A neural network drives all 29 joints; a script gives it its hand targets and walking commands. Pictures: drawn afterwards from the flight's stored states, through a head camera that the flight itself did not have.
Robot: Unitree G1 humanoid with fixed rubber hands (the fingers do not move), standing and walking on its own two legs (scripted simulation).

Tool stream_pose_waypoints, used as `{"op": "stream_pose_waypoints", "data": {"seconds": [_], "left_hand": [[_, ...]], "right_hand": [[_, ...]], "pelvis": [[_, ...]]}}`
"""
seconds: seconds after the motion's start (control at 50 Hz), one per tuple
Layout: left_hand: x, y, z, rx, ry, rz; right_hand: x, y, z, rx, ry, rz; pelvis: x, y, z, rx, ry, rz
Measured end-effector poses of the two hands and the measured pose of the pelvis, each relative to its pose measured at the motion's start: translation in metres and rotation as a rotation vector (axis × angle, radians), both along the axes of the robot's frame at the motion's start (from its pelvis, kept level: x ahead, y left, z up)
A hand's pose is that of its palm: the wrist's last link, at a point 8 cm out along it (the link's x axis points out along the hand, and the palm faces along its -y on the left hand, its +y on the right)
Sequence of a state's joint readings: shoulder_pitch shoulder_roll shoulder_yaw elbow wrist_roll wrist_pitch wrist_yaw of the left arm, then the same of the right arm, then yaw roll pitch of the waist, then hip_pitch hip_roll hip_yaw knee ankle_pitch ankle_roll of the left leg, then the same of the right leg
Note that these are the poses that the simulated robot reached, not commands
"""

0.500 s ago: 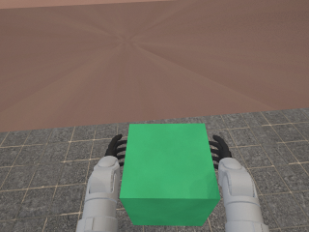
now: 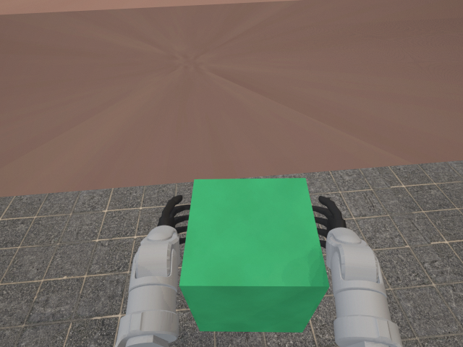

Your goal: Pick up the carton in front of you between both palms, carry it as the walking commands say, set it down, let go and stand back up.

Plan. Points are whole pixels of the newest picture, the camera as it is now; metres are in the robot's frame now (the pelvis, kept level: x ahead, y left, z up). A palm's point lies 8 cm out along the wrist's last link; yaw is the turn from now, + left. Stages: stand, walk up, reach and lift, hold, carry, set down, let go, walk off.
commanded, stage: hold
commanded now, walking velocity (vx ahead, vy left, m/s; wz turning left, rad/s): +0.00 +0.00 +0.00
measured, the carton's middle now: (250, 258) +0.29 +0.00 -0.02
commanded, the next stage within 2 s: carry in 0.72 s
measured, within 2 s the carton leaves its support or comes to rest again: neither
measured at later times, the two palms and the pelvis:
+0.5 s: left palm (168, 234) +0.29 +0.15 +0.05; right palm (334, 236) +0.29 -0.15 +0.05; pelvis +0.01 +0.00 +0.00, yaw +0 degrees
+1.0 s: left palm (163, 210) +0.33 +0.16 +0.07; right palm (325, 209) +0.34 -0.14 +0.07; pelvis +0.06 +0.01 -0.01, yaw +1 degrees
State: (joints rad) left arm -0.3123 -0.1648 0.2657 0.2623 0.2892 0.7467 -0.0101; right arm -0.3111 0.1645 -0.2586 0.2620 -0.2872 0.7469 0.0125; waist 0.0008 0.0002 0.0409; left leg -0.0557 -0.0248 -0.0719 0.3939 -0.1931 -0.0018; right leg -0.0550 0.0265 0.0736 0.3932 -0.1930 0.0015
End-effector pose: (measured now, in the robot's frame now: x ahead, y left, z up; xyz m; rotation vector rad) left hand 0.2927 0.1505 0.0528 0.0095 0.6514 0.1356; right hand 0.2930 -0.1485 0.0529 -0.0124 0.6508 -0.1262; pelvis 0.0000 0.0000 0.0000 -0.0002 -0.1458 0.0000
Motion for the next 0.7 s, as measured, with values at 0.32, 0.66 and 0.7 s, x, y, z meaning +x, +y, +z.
{"op": "stream_pose_waypoints", "data": {"seconds": [0.32,0.66,0.7], "left_hand": [[0.003,0.0,-0.001,0.018,0.008,-0.013],[0.0,0.0,-0.002,0.019,0.011,-0.012],[0.0,0.0,-0.002,0.018,0.011,-0.011]], "right_hand": [[0.003,0.0,-0.001,-0.018,0.008,0.013],[0.0,0.0,-0.002,-0.018,0.011,0.015],[0.0,0.0,-0.002,-0.016,0.011,0.014]], "pelvis": [[0.01,0.0,0.002,0.0,0.007,-0.001],[0.009,0.0,0.002,0.0,0.008,-0.001],[0.008,0.0,0.002,0.0,0.008,-0.001]]}}
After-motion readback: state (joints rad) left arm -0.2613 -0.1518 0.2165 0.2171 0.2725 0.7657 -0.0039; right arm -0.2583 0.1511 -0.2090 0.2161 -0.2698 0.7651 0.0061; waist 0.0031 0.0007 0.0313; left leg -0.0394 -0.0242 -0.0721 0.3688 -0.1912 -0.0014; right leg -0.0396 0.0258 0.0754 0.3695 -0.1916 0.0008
